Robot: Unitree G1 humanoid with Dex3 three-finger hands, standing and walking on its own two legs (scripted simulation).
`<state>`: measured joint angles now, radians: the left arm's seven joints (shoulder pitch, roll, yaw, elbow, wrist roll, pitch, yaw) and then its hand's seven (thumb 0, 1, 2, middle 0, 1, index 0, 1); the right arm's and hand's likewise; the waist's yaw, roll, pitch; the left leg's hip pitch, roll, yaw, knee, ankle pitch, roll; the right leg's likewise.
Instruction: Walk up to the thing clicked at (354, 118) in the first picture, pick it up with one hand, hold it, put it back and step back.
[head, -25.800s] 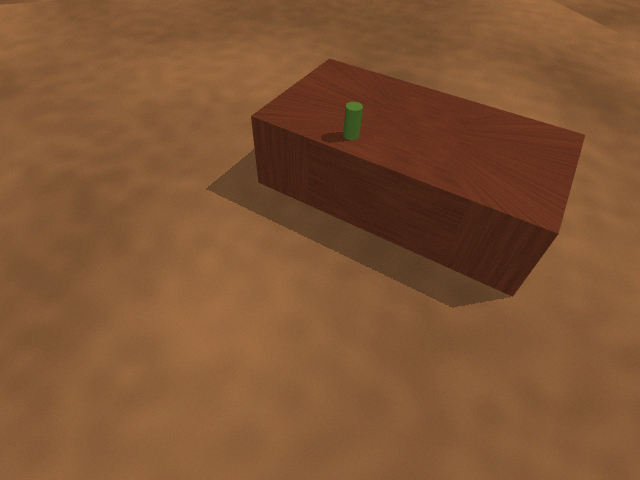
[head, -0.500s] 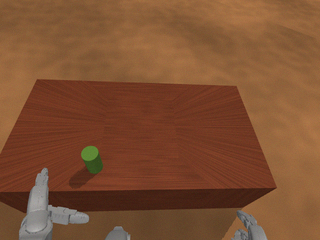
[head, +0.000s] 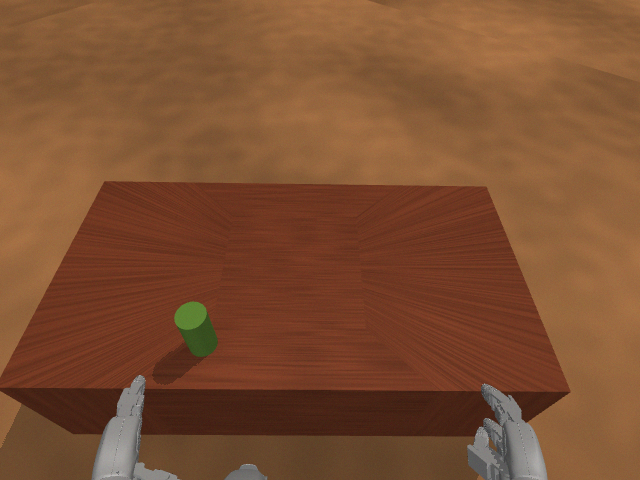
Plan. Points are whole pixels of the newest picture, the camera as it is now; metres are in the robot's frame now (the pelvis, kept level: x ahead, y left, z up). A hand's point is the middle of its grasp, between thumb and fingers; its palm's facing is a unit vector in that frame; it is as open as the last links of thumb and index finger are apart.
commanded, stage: home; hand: left
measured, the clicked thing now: (197, 330) +0.46 +0.26 -0.30
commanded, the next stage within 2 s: stand in 1.72 s
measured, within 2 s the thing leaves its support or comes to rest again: neither
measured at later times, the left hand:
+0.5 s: hand (166, 458) +0.17 +0.19 -0.06, palm faces +0.11 -0.96 -0.27, open 17.4 cm
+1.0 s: hand (161, 458) +0.17 +0.19 -0.06, palm faces +0.12 -0.95 -0.28, open 17.5 cm
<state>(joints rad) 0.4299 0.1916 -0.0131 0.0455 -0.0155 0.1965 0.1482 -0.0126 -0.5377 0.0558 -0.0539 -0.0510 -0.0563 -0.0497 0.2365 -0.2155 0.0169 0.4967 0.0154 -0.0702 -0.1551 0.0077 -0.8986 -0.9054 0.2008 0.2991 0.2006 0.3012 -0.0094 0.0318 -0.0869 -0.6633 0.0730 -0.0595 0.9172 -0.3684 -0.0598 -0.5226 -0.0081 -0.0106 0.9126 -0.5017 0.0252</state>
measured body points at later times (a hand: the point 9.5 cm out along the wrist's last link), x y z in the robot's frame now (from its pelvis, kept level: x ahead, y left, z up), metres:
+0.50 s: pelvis +0.00 +0.01 +0.00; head +0.02 +0.01 +0.45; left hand +0.16 +0.24 -0.04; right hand +0.16 -0.23 -0.07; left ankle +0.06 +0.16 -0.69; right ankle -0.02 -0.14 -0.69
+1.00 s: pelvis +0.00 +0.01 +0.00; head +0.02 +0.02 +0.45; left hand +0.16 +0.24 -0.04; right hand +0.17 -0.22 -0.07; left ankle +0.06 +0.16 -0.69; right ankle -0.02 -0.14 -0.69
